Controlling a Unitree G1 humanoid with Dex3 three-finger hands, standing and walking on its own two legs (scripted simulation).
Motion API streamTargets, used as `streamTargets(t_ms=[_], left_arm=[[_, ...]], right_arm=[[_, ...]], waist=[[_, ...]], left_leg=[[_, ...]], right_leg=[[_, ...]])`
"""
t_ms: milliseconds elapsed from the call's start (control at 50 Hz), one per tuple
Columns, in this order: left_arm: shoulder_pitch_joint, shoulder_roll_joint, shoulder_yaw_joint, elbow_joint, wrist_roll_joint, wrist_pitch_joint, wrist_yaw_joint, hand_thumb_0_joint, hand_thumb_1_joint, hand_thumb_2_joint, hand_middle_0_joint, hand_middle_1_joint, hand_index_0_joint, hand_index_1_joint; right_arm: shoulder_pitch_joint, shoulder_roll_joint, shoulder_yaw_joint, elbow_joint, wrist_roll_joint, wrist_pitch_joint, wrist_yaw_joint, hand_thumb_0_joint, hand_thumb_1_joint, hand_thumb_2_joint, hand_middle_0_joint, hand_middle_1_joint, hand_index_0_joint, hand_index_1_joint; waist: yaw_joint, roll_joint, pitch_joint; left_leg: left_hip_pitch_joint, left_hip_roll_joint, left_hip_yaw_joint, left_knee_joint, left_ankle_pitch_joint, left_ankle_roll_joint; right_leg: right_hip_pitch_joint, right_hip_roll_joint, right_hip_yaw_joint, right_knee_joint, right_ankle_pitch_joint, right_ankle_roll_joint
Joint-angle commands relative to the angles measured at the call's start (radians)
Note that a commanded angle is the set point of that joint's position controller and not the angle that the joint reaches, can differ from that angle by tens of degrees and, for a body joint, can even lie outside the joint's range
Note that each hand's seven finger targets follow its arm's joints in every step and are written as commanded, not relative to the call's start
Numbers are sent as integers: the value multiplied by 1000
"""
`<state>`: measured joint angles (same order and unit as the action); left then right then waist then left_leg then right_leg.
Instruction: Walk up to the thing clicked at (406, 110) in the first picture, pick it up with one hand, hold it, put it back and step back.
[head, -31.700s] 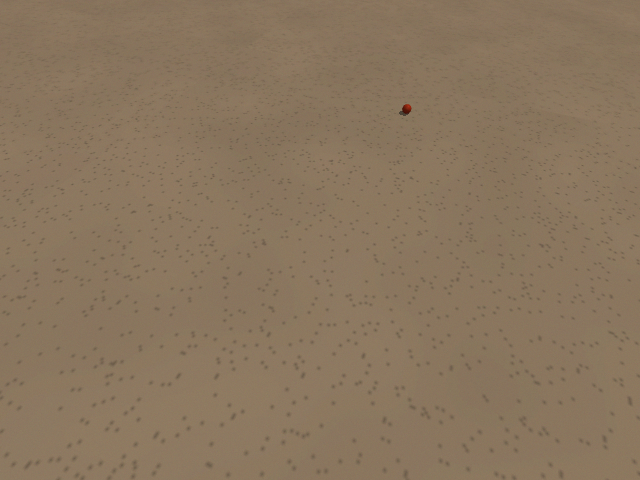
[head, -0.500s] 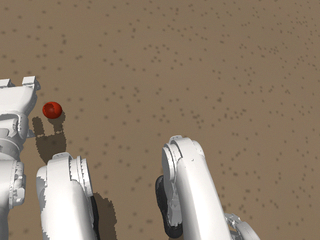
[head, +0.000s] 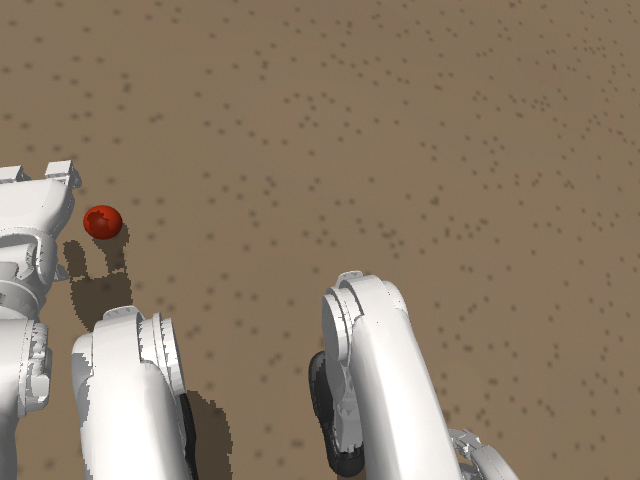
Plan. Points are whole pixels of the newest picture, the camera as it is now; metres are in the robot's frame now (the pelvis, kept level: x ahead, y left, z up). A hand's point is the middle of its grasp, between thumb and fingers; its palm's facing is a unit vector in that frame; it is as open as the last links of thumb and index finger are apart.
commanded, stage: approach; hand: left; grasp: from above
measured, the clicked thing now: (103, 222) +0.48 +0.25 -0.29
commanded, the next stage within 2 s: close in in 0.52 s
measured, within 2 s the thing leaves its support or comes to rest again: neither
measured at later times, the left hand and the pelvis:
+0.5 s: hand (101, 200) +0.48 +0.22 -0.18, palm faces -0.41 -0.08 -0.91, open 13.3 cm; pelvis +0.00 +0.00 +0.00, yaw -1 degrees
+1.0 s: hand (95, 220) +0.46 +0.23 -0.21, palm faces -0.45 -0.08 -0.89, open 13.3 cm; pelvis +0.00 +0.00 -0.01, yaw -2 degrees
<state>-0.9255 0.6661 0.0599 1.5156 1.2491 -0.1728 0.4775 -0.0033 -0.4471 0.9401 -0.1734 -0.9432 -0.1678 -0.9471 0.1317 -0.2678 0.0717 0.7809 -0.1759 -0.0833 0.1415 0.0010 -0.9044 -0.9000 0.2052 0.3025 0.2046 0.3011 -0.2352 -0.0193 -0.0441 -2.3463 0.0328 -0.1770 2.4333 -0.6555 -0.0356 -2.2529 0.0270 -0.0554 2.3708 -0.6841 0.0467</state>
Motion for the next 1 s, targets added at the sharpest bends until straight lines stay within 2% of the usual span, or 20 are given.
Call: streamTargets(t_ms=[0,40,100,200,240,260,280,320,340,460,520,580,620,660,740,800,860,920,960,980], left_arm=[[-325,221,13,-134,-19,-3,37,0,-445,935,-147,-993,-154,-986],[-349,151,-25,-106,-24,0,36,0,-435,916,-144,-1001,-157,-987],[-422,130,-44,-162,-34,-4,44,0,-446,927,-129,-1027,-145,-1010],[-480,101,-67,-66,-14,21,71,0,-414,951,-150,-1038,-165,-1020],[-460,154,-32,-47,-4,39,90,0,-432,969,-142,-1044,-154,-1030],[-461,138,-35,-5,-1,52,97,0,-429,948,-135,-1039,-151,-1021],[-455,168,-12,-18,3,61,105,0,-448,946,-123,-1030,-137,-1014],[-439,150,-17,38,-1,86,106,0,-451,965,-121,-1054,-135,-1038],[-435,186,7,5,-7,90,108,0,-465,981,-112,-1068,-125,-1053],[-368,248,51,-42,-49,124,77,0,-459,991,-122,-1064,-132,-1052],[-392,195,13,-34,-68,111,38,0,-487,988,-108,-1049,-115,-1040],[-424,206,8,-112,-79,72,7,0,-486,1008,-108,-1082,-117,-1072],[-411,167,-15,-142,-76,54,-7,0,-494,985,-99,-1052,-111,-1037],[-438,101,-64,-84,-76,32,-18,0,-500,962,-85,-1050,-102,-1031],[-402,169,-34,-91,-50,-1,9,0,-481,1033,-103,-1075,-113,-1064],[-430,129,-57,-47,-26,-2,46,0,-431,1068,-128,-1107,-140,-1093],[-420,190,-5,-37,-7,6,91,0,-414,1068,-149,-1073,-155,-1064],[-450,197,-2,-6,9,19,122,0,-470,1001,-111,-1009,-109,-1009],[-421,214,21,17,6,28,141,0,-514,980,-79,-992,-77,-992],[-398,180,-4,94,10,38,143,0,-511,973,-77,-998,-77,-996]], right_arm=[[179,-248,-77,-12,1,-17,-8,0,-901,-896,200,300,200,300],[192,-240,-71,-8,-5,-23,-3,0,-900,-896,200,300,200,300],[203,-249,-75,-1,-2,-27,-4,0,-900,-895,200,300,200,300],[217,-249,-62,9,-19,-32,4,0,-899,-894,200,300,200,300],[211,-257,-57,-1,-18,-30,6,0,-900,-895,200,300,200,300],[207,-255,-53,-6,-24,-33,13,0,-900,-895,200,300,200,300],[215,-260,-52,-5,-21,-29,14,0,-898,-894,200,300,200,300],[206,-248,-36,-19,-33,-29,25,0,-900,-895,200,300,200,300],[209,-250,-38,-21,-27,-26,26,0,-899,-895,200,300,200,300],[194,-245,-33,-47,-10,-17,38,0,-902,-896,200,300,200,300],[209,-245,-38,-35,-6,-21,39,0,-902,-896,200,300,200,300],[229,-245,-45,-25,-7,-24,37,0,-904,-896,200,300,200,300],[237,-250,-54,-21,-3,-23,34,0,-901,-896,200,300,200,300],[235,-255,-53,-17,-7,-29,34,0,-900,-896,200,300,200,300],[242,-261,-51,-17,-7,-35,27,0,-899,-896,200,300,200,300],[225,-257,-41,-14,-19,-40,33,0,-897,-895,200,300,200,300],[239,-269,-35,-13,-31,-51,39,0,-897,-895,200,300,200,300],[213,-271,-27,-18,-42,-61,52,0,-896,-899,200,300,200,300],[204,-275,-21,-24,-49,-65,54,0,-895,-899,200,300,200,300],[197,-271,-17,-22,-53,-70,60,0,-896,-899,200,300,200,300]], waist=[[-2,277,-642],[-39,270,-615],[-52,296,-678],[-92,291,-630],[-58,334,-655],[-76,313,-615],[-56,330,-634],[-76,292,-637],[-50,304,-666],[-15,274,-719],[-62,220,-632],[-58,249,-662],[-61,253,-676],[-108,237,-601],[-58,276,-642],[-88,292,-612],[-80,306,-615],[-99,316,-581],[-86,335,-603],[-111,303,-543]], left_leg=[[487,-21,131,-240,83,56],[492,-18,129,-233,84,53],[527,-17,121,-230,114,50],[511,-13,121,-216,107,49],[524,-15,123,-232,122,46],[502,-15,123,-231,105,48],[510,-16,126,-242,122,48],[478,-16,130,-217,129,57],[465,-16,135,-225,141,59],[426,-13,143,-204,169,72],[373,-14,134,-192,120,77],[397,-13,124,-194,117,69],[437,-14,122,-200,121,64],[419,-14,112,-194,81,60],[464,-16,112,-204,112,52],[477,-11,110,-198,121,49],[488,-13,114,-192,158,49],[478,-9,111,-189,125,50],[478,-10,110,-191,126,50],[446,-6,110,-176,110,53]], right_leg=[[288,27,-108,-263,157,-79],[278,26,-117,-259,167,-78],[286,29,-120,-261,199,-78],[270,30,-126,-254,206,-76],[280,30,-126,-248,211,-80],[262,29,-132,-244,198,-80],[278,32,-129,-250,209,-81],[311,38,-121,-247,230,-76],[347,41,-111,-254,237,-75],[433,46,-88,-254,261,-67],[393,44,-94,-266,217,-63],[403,45,-93,-261,198,-68],[389,42,-110,-264,206,-69],[327,40,-125,-260,174,-72],[348,40,-128,-250,192,-75],[318,45,-138,-235,220,-76],[333,38,-142,-225,257,-71],[300,44,-146,-224,226,-72],[309,42,-144,-220,223,-74],[291,47,-140,-216,216,-73]])
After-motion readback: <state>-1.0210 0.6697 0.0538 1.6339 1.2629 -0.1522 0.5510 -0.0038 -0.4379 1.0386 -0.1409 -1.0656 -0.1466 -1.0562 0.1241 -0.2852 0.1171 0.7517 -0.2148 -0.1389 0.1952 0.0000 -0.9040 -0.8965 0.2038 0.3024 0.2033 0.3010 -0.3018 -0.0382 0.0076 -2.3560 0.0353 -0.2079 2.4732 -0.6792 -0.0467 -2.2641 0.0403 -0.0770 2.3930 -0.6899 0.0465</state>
